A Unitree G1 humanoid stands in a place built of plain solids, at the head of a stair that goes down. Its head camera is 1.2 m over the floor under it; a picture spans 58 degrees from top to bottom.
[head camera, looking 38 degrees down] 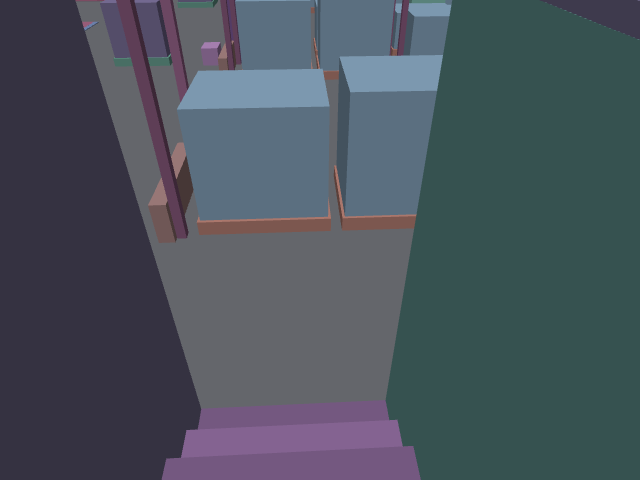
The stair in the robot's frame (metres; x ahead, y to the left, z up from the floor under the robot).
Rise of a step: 0.20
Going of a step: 0.23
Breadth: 1.02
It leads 3 degrees to the left of straight ahead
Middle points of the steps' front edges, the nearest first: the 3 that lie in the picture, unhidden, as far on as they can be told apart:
0.87 0.12 -0.60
1.10 0.13 -0.80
1.33 0.14 -0.99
